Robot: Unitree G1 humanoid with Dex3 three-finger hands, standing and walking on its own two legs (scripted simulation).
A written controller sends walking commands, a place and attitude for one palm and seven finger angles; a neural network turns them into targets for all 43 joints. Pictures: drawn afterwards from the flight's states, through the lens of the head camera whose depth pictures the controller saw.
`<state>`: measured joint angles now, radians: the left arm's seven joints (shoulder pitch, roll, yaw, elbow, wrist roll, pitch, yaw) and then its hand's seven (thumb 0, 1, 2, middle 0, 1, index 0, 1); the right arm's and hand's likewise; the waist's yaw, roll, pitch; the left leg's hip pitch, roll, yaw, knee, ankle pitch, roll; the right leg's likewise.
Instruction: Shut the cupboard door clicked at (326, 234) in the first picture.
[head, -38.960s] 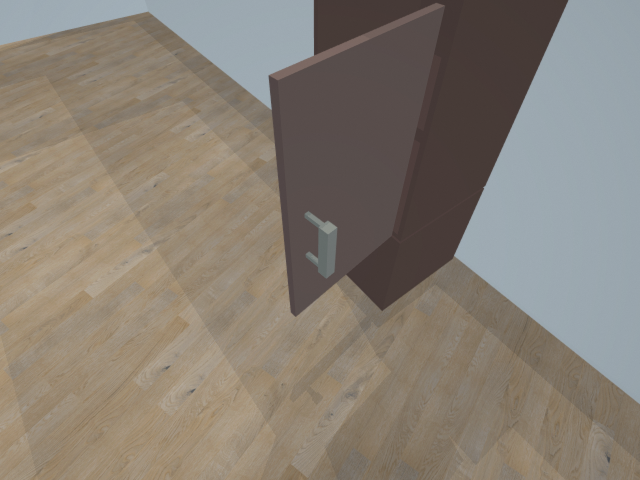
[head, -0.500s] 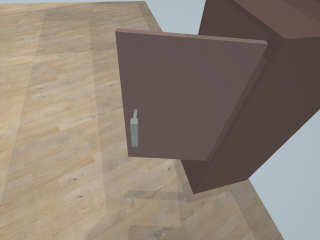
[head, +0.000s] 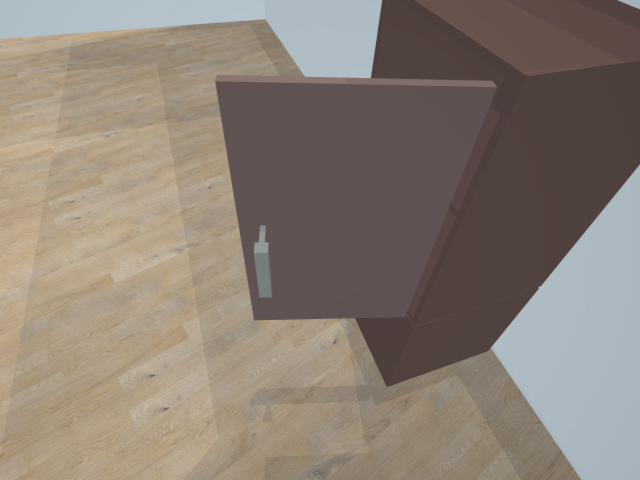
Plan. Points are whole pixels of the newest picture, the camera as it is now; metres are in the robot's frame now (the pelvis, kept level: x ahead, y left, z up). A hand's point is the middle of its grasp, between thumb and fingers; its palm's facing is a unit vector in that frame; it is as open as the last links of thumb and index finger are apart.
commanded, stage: look again from close up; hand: left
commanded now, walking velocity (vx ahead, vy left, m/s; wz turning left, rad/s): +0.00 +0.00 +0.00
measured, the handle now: (264, 262) +0.49 +0.13 -0.09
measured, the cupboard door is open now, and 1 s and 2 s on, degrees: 73 73 73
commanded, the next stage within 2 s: shuffle to correct the standing spot in 0.48 s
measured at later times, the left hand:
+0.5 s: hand out of the picture +0.01 +0.21 -0.18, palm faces +0.01 -0.97 -0.25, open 7.4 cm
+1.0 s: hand out of the picture +0.03 +0.15 -0.19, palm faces +0.08 -0.98 -0.21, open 7.4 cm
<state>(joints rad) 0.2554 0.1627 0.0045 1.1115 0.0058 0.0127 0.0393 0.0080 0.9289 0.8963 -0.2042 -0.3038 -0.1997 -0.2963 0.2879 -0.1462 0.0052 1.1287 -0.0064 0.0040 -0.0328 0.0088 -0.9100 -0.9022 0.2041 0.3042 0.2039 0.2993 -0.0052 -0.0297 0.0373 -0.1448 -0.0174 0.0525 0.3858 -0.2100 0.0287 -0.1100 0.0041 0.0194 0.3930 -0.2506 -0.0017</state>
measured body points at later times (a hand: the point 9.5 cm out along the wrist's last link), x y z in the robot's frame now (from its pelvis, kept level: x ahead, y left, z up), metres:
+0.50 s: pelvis +0.00 +0.02 -0.01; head +0.02 +0.01 +0.44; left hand +0.01 +0.26 -0.16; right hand +0.03 -0.22 -0.17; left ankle +0.00 +0.10 -0.74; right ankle -0.02 -0.12 -0.74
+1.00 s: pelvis +0.05 -0.03 -0.02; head +0.08 -0.02 +0.43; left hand +0.03 +0.21 -0.17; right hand +0.07 -0.25 -0.17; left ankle +0.00 +0.09 -0.74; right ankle -0.02 -0.12 -0.74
